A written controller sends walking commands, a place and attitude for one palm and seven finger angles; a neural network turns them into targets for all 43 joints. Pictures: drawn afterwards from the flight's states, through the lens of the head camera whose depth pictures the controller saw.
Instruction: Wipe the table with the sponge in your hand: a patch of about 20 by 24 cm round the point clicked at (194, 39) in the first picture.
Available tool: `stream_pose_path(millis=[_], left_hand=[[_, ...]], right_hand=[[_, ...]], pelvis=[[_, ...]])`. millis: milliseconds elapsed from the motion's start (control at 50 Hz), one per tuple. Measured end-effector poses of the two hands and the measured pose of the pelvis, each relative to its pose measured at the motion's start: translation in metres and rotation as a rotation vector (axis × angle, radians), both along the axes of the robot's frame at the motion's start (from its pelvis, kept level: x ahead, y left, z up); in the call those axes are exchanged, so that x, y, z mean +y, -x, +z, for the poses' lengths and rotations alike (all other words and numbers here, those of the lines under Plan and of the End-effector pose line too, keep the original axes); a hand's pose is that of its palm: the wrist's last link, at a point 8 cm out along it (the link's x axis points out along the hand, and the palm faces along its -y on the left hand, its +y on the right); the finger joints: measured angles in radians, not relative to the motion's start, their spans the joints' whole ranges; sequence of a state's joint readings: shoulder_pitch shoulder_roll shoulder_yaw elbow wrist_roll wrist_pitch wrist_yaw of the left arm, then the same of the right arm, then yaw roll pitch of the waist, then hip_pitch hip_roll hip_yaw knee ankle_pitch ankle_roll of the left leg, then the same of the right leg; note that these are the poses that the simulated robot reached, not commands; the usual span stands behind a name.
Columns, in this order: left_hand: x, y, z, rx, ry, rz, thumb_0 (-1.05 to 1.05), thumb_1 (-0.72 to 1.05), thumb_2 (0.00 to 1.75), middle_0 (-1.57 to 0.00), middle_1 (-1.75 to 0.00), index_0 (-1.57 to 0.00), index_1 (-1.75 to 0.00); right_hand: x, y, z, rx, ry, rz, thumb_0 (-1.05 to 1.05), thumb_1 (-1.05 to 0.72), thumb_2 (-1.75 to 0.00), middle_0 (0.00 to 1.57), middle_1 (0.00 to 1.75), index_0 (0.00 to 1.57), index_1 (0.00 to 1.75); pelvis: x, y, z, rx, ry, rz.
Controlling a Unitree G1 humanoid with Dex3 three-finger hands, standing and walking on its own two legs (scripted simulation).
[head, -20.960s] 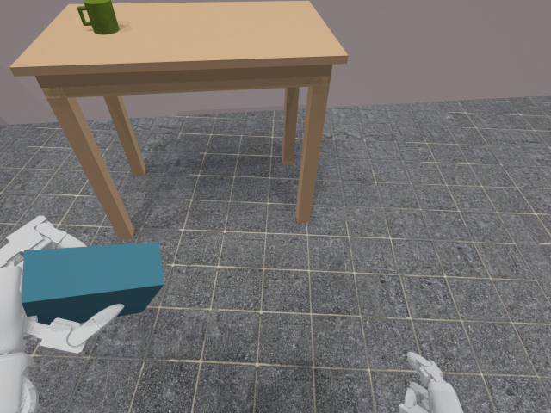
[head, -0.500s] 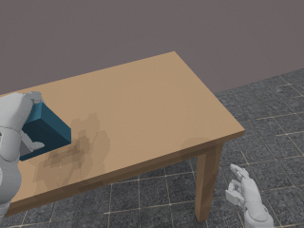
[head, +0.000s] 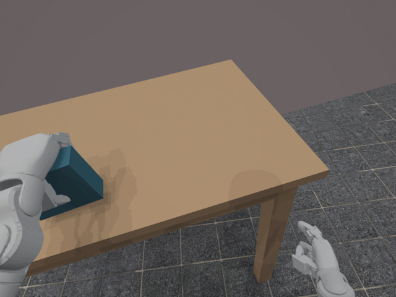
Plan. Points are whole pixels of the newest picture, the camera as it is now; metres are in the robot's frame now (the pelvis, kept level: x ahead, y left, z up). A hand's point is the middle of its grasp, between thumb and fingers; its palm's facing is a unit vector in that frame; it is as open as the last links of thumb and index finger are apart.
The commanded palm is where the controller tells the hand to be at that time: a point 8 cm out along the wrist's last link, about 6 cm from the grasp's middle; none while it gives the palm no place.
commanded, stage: move the sponge above the wiping area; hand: left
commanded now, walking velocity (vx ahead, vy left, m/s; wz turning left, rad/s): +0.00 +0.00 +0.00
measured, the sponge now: (61, 190) +0.24 +0.31 +0.13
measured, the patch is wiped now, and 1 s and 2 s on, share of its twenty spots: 0.00 0.00 0.00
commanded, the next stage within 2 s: none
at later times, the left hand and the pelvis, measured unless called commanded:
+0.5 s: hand (58, 189) +0.23 +0.30 +0.15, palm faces -0.05 -0.06 -1.00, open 9.2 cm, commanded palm +0.21 +0.31 +0.25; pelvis +0.01 +0.00 +0.00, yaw +1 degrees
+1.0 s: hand (51, 190) +0.23 +0.31 +0.14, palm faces -0.07 +0.00 -1.00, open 9.2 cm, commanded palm +0.21 +0.33 +0.25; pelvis +0.00 +0.00 +0.00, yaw +1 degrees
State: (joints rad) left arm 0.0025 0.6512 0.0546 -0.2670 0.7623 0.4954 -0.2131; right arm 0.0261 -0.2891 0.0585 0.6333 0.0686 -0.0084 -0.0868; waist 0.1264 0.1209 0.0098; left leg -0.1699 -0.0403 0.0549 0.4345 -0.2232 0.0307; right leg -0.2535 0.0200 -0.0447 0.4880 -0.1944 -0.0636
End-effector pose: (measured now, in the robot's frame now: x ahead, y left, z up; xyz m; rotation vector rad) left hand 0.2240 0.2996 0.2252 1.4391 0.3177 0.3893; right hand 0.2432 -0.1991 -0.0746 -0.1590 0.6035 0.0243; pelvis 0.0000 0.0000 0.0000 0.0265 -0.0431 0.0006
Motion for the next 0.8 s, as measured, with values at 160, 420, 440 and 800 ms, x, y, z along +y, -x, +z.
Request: stream_pose_path(millis=[160, 420, 440, 800], left_hand=[[-0.019, 0.0, 0.01, -0.05, -0.123, -0.161, -0.01, -0.43, 1.03, -0.82, -1.4, -0.83, -1.4], [0.013, 0.004, 0.009, -0.007, -0.033, 0.054, -0.01, -0.43, 1.03, -0.81, -1.41, -0.82, -1.41], [0.009, 0.005, -0.002, 0.037, -0.021, 0.037, -0.01, -0.43, 1.03, -0.81, -1.41, -0.82, -1.41], [0.038, 0.003, 0.031, -0.087, -0.104, 0.121, -0.01, -0.43, 1.03, -0.82, -1.41, -0.82, -1.41]], right_hand=[[0.003, -0.01, 0.004, -0.016, 0.049, 0.021, 0.02, -0.91, -0.9, 0.2, 0.3, 0.2, 0.3], [0.004, -0.014, 0.002, -0.009, -0.019, 0.009, 0.01, -0.91, -0.9, 0.2, 0.3, 0.2, 0.3], [0.003, -0.013, 0.002, -0.007, -0.01, 0.008, 0.01, -0.91, -0.9, 0.2, 0.3, 0.2, 0.3], [-0.007, -0.006, 0.001, 0.007, 0.001, -0.01, 0.01, -0.9, -0.9, 0.2, 0.3, 0.2, 0.3]], pelvis=[[-0.001, -0.006, 0.001, -0.033, 0.002, 0.003], [-0.001, -0.007, 0.002, 0.002, 0.006, 0.008], [-0.001, -0.007, 0.001, 0.001, 0.005, 0.01], [-0.007, -0.005, 0.002, -0.009, 0.008, 0.0]])
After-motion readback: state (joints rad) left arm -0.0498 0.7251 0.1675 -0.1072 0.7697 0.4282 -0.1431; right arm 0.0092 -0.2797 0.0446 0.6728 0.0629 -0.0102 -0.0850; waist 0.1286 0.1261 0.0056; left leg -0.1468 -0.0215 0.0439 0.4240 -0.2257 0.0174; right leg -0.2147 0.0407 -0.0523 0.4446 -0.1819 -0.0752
